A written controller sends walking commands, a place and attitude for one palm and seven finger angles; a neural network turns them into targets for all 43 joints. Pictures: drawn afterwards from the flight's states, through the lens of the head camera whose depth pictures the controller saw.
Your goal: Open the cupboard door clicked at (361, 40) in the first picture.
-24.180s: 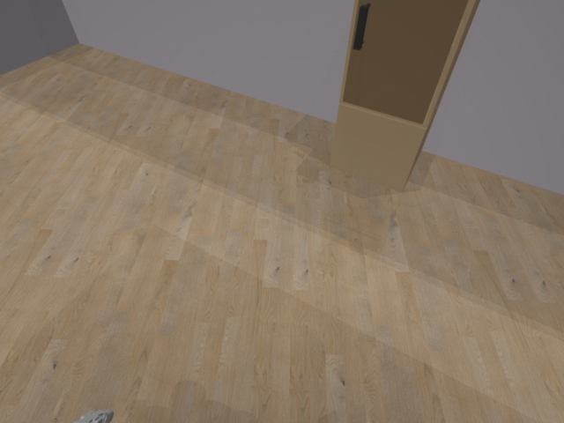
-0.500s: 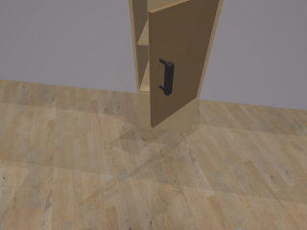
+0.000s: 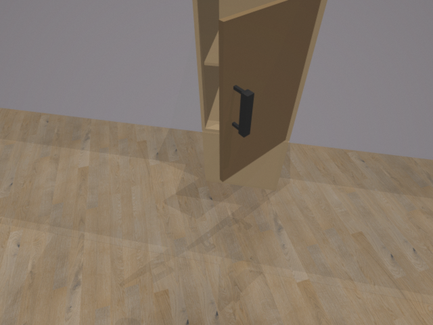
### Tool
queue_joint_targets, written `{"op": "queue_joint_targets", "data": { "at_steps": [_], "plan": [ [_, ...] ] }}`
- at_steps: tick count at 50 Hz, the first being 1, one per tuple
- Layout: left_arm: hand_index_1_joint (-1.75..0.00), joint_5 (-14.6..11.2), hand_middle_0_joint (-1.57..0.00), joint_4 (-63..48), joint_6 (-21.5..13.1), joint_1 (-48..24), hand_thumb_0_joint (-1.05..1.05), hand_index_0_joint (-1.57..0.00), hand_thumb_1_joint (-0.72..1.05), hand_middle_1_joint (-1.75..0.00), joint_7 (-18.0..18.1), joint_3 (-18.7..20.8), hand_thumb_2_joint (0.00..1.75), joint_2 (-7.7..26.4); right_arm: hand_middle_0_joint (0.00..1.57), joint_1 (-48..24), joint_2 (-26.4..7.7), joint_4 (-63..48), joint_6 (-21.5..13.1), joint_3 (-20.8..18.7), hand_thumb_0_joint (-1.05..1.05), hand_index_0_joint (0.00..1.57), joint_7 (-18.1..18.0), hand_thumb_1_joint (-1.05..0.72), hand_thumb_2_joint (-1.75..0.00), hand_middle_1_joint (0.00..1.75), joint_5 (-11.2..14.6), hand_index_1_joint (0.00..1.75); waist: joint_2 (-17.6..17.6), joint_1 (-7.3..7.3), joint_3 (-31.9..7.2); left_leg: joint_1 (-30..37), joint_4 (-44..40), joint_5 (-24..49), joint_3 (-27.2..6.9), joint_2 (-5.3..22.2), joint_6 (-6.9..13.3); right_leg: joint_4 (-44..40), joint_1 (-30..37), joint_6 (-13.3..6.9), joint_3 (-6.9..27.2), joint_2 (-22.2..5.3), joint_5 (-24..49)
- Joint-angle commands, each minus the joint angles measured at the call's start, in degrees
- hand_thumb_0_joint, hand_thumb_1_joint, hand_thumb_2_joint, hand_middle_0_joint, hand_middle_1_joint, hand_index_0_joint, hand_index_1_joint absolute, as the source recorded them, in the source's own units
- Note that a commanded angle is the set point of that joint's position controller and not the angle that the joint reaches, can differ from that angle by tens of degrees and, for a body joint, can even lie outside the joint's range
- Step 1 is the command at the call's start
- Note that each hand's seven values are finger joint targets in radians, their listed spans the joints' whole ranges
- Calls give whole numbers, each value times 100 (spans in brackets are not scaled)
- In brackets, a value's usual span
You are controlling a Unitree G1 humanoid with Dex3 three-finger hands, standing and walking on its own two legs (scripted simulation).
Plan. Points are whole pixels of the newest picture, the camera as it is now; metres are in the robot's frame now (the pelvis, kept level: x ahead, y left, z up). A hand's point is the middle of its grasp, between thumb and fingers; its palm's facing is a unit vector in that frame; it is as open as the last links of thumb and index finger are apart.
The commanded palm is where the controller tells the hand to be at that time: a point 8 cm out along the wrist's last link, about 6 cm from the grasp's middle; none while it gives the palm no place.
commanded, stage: let the arm hang, fingers relaxed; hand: left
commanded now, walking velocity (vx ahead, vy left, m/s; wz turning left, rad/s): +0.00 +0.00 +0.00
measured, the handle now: (240, 111) +0.68 -0.03 -0.01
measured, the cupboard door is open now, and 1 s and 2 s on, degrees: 50 50 50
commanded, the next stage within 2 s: look to check the result in 0.34 s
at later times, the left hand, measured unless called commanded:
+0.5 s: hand out of the picture +0.03 +0.17 -0.17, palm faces +0.03 -0.98 -0.22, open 7.4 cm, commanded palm none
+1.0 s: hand out of the picture +0.05 +0.18 -0.16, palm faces +0.02 -0.97 -0.25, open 7.4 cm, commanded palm none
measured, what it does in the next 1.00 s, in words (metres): stands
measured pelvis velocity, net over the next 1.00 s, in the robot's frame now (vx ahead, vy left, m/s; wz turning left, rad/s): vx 0.03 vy -0.02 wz -0.01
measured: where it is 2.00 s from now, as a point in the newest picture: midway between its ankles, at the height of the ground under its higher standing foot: outside the picture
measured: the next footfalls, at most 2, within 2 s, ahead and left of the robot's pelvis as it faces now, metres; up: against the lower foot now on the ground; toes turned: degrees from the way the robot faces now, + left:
left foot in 1.98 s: +0.12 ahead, +0.10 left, +0.00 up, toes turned -30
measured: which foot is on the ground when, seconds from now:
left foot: down 0.00-1.00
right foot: down 0.00-1.00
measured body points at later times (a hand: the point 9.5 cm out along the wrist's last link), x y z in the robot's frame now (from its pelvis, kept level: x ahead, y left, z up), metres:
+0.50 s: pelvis +0.02 -0.01 +0.00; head +0.03 -0.02 +0.45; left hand +0.03 +0.22 -0.15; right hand +0.03 -0.24 -0.16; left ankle +0.06 +0.11 -0.74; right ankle -0.02 -0.11 -0.74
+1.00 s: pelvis +0.03 -0.02 +0.01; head +0.04 -0.03 +0.45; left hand +0.05 +0.24 -0.14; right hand +0.07 -0.27 -0.15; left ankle +0.06 +0.11 -0.74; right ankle -0.02 -0.11 -0.74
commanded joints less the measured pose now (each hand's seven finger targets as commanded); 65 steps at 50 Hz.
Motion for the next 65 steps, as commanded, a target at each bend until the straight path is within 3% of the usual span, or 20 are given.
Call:
{"op": "queue_joint_targets", "data": {
  "at_steps": [1,5,9,19,37,42,54,57,62,65],
  "plan": [
    [-30,18,-20,-205,-59,238,0,-20,90,-30,54,103,90,648,20,202,-702,-146,-90,-148,0,20,-36,-90,-90,30,0,30,-152,-2,331,91,-620,-366,-592,462,149,-793,-560,-276,519,-483,-431],
    [-30,16,-20,-262,-83,39,0,-20,90,-30,56,100,90,653,20,113,-626,-109,-100,-130,0,20,-22,-90,-90,30,-13,30,-280,-34,312,240,-514,-40,-494,431,108,-891,-575,-277,579,-569,-285],
    [-30,9,-20,-294,-93,-111,0,-20,90,-30,54,104,90,655,20,15,-648,-105,-116,-115,0,20,-21,-90,-90,30,-18,30,-59,-33,304,258,-522,114,-490,444,86,-898,-487,-264,591,-570,-131],
    [-30,-5,-20,-302,-133,-261,0,-20,90,-30,53,122,90,670,20,-107,-719,-121,-157,-114,0,20,-52,-90,-90,30,-6,30,-80,-26,-15,467,-473,704,-465,503,74,-898,-77,-236,564,-588,660],
    [-30,-2,-20,-248,-167,-295,0,-20,90,-30,52,118,90,842,20,-277,-951,-138,-154,-149,0,20,-75,-90,-90,30,17,30,-264,-51,-59,708,-479,757,-410,569,86,-1052,-8,-233,588,-589,936],
    [-30,1,-20,-268,-176,-379,0,-20,90,-30,42,137,90,937,20,-373,-1067,-148,-177,-154,0,20,-76,-90,-90,30,17,30,-117,-49,-76,726,-527,838,-441,579,89,-1050,55,-236,602,-588,1000],
    [-30,1,-20,-322,-191,-665,0,-20,90,-30,13,157,90,1167,20,-608,-1313,-198,-197,-158,0,20,-59,-90,-90,30,4,30,-129,-28,-137,849,-639,839,-426,631,71,-1140,108,-244,704,-596,1129],
    [-30,6,-20,-342,-60,-519,0,-20,90,-30,43,142,90,860,20,-328,-934,-177,-100,-127,0,20,-93,-90,-90,30,-7,30,-212,-65,-104,803,-328,837,-148,683,-16,-896,-26,-204,820,-614,1587],
    [-30,49,-20,-713,84,-520,0,-20,90,-30,-1,331,90,1053,20,-237,-1104,-513,-24,-307,0,20,-150,-90,-90,30,-12,30,-336,-81,-127,562,93,530,176,783,-21,-353,-277,-327,1137,-570,1880],
    [-30,57,-20,-927,126,-551,0,-20,90,-30,-38,377,90,1005,20,-177,-1178,-691,-33,-368,0,20,-178,-90,-90,30,-24,30,-87,-89,-178,657,19,594,69,989,68,61,-604,-268,1154,-344,1705]
  ]
}}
